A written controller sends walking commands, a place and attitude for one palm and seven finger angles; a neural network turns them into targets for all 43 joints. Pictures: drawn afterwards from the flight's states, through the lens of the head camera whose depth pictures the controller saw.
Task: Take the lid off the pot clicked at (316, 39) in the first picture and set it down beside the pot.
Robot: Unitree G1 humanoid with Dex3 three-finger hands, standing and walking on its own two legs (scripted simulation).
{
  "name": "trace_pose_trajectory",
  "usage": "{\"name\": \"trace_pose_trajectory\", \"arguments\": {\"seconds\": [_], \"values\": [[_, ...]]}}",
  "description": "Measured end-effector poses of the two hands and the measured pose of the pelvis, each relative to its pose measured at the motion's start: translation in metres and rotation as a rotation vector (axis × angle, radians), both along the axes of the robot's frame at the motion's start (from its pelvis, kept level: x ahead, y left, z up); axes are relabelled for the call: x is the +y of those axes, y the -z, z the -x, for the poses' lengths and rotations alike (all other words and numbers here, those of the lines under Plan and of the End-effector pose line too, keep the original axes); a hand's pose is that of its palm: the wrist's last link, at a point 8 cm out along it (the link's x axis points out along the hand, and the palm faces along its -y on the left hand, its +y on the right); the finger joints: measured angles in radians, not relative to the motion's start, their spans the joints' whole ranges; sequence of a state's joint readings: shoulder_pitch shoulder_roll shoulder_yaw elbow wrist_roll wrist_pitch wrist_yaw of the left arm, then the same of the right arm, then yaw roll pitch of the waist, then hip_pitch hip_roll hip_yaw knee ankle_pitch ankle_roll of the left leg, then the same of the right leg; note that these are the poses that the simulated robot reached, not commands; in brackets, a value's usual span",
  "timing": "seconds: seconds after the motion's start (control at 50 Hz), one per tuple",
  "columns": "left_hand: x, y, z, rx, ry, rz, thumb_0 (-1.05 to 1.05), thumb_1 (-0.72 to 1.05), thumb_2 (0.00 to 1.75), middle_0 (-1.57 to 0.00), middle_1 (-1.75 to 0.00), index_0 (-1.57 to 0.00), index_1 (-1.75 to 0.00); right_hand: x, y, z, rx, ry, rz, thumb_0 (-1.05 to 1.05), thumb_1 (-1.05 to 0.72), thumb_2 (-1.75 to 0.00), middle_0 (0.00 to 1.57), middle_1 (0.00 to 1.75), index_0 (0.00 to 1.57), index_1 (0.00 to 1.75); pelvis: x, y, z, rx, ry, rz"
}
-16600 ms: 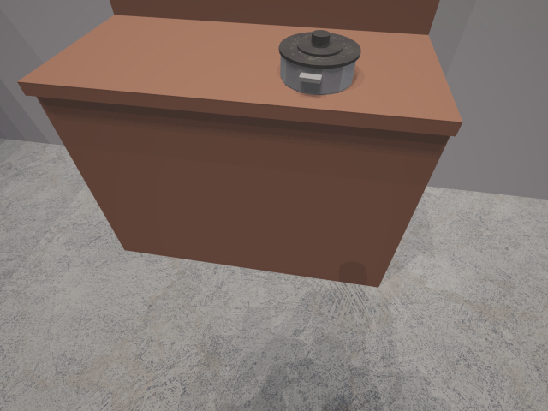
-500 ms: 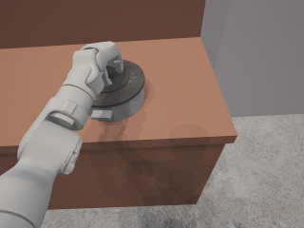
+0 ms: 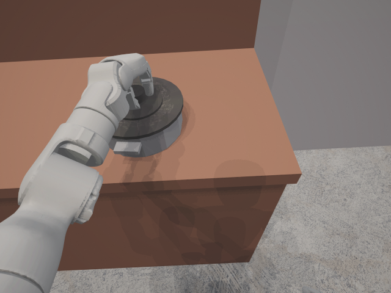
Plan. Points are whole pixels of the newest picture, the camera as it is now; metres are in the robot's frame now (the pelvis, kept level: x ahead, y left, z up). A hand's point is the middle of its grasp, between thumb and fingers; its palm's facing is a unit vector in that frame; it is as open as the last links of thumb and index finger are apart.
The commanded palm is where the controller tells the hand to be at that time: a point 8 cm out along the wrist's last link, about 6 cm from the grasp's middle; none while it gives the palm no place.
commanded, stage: close the fingers and squeeze the knob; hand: left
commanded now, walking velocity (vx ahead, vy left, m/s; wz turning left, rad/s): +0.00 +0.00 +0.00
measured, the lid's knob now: (134, 94) +0.50 +0.12 +0.15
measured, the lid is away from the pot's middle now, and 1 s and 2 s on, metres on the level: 0.00 0.00 0.01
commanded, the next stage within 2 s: lift the lid straight up in 0.52 s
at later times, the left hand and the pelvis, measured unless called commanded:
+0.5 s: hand (129, 97) +0.46 +0.12 +0.17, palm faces -0.33 -0.08 -0.94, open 7.4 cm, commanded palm +0.45 +0.13 +0.23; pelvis +0.00 +0.00 +0.00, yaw +0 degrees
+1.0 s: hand (126, 89) +0.47 +0.13 +0.19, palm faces -0.32 -0.08 -0.94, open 7.4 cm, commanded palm +0.46 +0.13 +0.27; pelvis +0.00 +0.00 +0.00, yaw +0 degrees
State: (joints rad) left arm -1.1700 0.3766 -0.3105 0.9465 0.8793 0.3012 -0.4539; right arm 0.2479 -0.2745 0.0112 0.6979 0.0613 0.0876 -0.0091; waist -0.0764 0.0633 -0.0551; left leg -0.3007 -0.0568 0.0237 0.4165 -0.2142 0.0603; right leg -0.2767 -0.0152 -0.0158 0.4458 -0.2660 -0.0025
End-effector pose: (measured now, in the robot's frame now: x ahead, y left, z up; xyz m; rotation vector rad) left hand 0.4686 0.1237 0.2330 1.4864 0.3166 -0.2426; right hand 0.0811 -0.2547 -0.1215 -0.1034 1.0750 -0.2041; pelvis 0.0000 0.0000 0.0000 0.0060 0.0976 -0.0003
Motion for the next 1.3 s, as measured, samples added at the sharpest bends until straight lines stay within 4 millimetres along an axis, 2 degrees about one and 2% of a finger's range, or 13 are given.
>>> {"name": "trace_pose_trajectory", "arguments": {"seconds": [0.48,0.82,1.04,1.3], "values": [[0.004,0.001,0.007,-0.023,0.012,0.015,-0.01,0.25,0.81,-0.64,-0.93,-0.67,-0.91,0.006,-0.004,-0.013,-0.044,-0.016,-0.007,0.0,-0.91,-0.89,0.2,0.3,0.2,0.3,0.003,0.0,0.002,-0.009,0.001,0.002],[0.006,0.0,0.004,-0.008,0.001,0.011,0.0,0.25,0.79,-0.65,-0.92,-0.69,-0.9,0.004,-0.003,0.004,-0.023,0.007,0.012,0.0,-0.91,-0.89,0.2,0.3,0.2,0.3,0.003,-0.001,0.005,-0.009,0.003,0.003],[0.009,-0.017,0.002,-0.027,-0.002,0.023,0.0,0.25,0.79,-0.65,-0.91,-0.69,-0.9,0.005,0.0,0.007,-0.027,0.002,0.004,0.01,-0.91,-0.89,0.2,0.3,0.2,0.3,0.004,-0.001,0.002,-0.011,0.003,0.002],[0.022,-0.038,0.005,-0.064,-0.02,-0.006,0.01,0.25,0.79,-0.65,-0.91,-0.69,-0.9,0.004,-0.009,-0.011,-0.084,-0.022,0.022,0.01,-0.91,-0.89,0.2,0.3,0.2,0.3,0.005,-0.001,0.003,-0.015,-0.005,0.004]]}}
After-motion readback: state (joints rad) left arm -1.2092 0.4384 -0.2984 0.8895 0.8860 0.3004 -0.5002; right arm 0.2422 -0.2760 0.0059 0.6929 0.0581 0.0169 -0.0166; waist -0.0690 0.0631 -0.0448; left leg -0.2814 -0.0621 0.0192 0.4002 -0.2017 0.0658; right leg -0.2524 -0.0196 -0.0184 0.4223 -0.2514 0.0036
